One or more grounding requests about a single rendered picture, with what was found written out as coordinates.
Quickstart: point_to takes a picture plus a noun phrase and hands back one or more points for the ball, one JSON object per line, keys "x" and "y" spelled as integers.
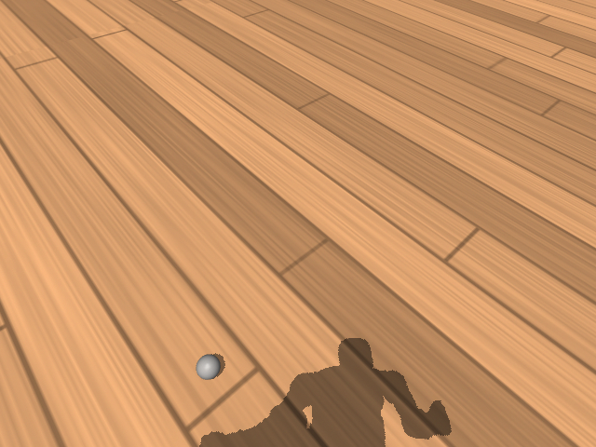
{"x": 208, "y": 367}

